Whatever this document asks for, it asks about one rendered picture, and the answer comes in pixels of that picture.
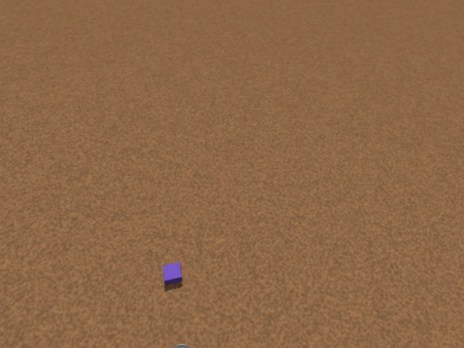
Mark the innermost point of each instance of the small box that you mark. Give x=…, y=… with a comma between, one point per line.
x=172, y=273

